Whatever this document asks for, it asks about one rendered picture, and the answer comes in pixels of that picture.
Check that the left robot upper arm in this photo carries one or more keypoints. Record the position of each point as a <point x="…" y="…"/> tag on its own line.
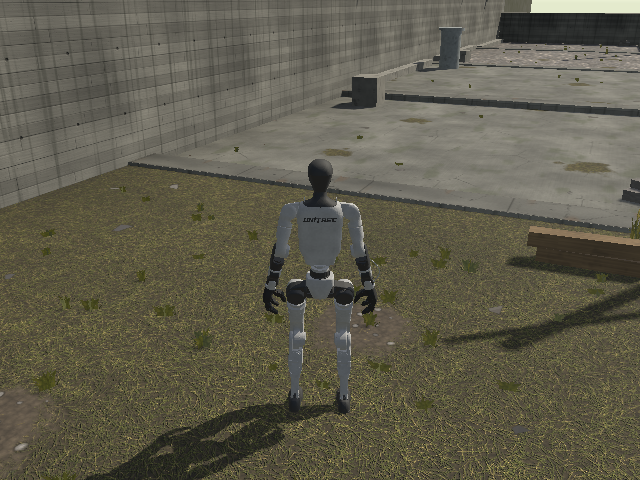
<point x="288" y="212"/>

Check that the robot right forearm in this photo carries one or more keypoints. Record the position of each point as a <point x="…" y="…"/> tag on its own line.
<point x="365" y="271"/>

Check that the robot left thigh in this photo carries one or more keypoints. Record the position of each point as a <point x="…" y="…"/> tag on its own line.
<point x="296" y="303"/>

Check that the right robot upper arm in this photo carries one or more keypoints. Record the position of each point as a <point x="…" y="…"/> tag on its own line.
<point x="352" y="213"/>

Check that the robot left forearm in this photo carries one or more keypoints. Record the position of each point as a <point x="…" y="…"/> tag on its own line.
<point x="274" y="271"/>

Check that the robot left hand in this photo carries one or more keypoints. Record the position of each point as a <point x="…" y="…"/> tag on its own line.
<point x="268" y="299"/>

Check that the robot right hand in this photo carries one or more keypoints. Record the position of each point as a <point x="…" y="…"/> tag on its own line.
<point x="371" y="299"/>

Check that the robot left shin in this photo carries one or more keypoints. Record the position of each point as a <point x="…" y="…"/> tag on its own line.
<point x="295" y="360"/>

